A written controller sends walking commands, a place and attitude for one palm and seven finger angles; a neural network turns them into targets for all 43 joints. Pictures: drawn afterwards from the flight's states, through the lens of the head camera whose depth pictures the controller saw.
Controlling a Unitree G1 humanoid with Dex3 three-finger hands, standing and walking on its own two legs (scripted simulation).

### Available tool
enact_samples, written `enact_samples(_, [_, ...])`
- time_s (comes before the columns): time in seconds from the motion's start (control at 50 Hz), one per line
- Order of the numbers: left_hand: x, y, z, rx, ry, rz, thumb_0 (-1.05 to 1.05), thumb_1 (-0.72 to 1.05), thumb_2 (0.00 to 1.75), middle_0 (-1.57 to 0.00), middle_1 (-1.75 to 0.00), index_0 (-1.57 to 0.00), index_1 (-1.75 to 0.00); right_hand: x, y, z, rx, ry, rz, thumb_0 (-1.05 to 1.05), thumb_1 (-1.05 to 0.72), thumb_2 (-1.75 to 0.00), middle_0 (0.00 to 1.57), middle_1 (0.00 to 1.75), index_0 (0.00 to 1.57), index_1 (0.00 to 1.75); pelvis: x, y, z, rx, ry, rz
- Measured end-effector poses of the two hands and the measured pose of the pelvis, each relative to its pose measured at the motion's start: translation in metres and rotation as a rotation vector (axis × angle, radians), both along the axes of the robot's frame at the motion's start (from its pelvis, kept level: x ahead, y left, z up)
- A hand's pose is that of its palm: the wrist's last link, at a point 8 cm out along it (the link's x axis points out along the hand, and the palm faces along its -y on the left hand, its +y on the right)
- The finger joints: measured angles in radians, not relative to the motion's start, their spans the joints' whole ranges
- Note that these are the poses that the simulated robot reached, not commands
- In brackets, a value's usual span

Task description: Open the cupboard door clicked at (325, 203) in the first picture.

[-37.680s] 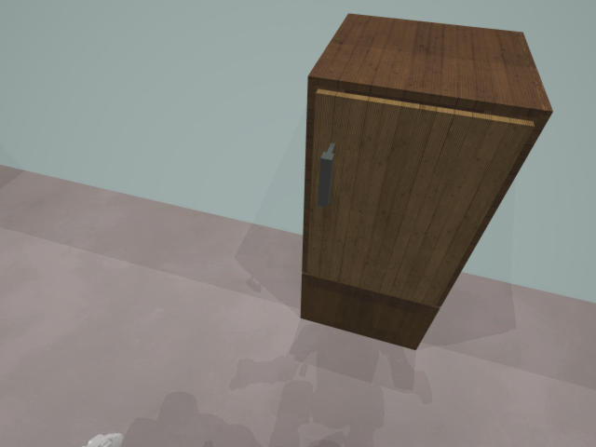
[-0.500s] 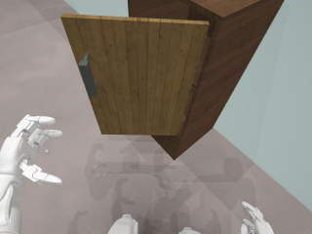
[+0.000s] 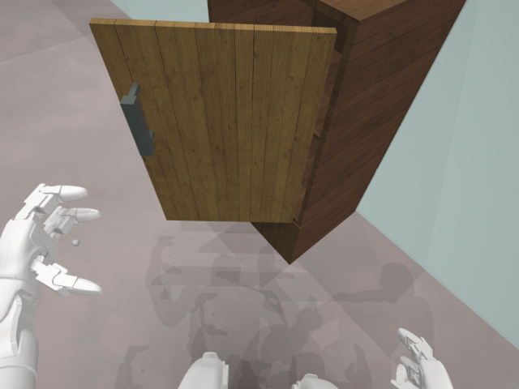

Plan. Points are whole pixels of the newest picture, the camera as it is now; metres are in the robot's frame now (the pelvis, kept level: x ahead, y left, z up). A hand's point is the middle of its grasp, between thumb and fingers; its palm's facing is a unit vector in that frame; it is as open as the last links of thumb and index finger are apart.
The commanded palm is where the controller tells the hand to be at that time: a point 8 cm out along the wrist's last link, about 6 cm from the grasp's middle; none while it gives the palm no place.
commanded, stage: move the hooked fingers beside the handle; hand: left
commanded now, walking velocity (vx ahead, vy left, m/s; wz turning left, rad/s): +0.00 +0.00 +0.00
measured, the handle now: (141, 120) +0.57 +0.27 +0.05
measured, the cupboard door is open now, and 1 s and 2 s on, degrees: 50 50 50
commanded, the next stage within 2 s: none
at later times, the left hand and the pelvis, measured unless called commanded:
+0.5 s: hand (82, 196) +0.38 +0.31 +0.06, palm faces +0.06 -1.00 -0.03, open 14.0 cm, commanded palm +0.36 +0.35 +0.06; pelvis +0.00 +0.02 -0.01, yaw -2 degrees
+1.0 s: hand (88, 169) +0.43 +0.32 +0.05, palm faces +0.05 -1.00 -0.02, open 14.0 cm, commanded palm +0.42 +0.36 +0.05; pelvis +0.00 +0.03 -0.01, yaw -2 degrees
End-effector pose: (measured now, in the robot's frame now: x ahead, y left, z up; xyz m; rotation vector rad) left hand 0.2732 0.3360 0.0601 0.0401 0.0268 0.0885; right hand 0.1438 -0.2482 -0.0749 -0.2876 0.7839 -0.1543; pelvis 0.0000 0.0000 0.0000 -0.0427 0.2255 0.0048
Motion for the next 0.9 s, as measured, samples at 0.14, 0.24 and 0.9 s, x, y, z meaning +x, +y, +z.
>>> enact_samples(0.14, [0.032, 0.005, 0.004, 0.000, -0.031, -0.031, -0.01, -0.50, 0.30, -0.30, -1.20, -0.30, -1.20, -0.013, -0.008, -0.007, -0.029, 0.051, -0.030, 0.01, -0.90, -0.90, 0.21, 0.30, 0.20, 0.30, -0.001, 0.000, -0.004, -0.007, 0.017, -0.002])
enact_samples(0.24, [0.051, 0.002, 0.005, -0.012, -0.010, -0.066, -0.01, -0.50, 0.30, -0.30, -1.20, -0.30, -1.20, -0.028, -0.009, -0.009, -0.025, 0.089, -0.066, 0.01, -0.90, -0.90, 0.21, 0.30, 0.20, 0.30, 0.001, 0.004, -0.003, -0.006, 0.031, -0.012])
enact_samples(0.9, [0.128, 0.033, -0.003, -0.030, -0.008, -0.031, -0.01, -0.50, 0.30, -0.30, -1.20, -0.30, -1.20, -0.085, 0.010, -0.021, -0.052, 0.317, -0.139, 0.01, -0.90, -0.90, 0.21, 0.30, 0.20, 0.30, 0.000, 0.029, -0.011, -0.028, 0.102, -0.030])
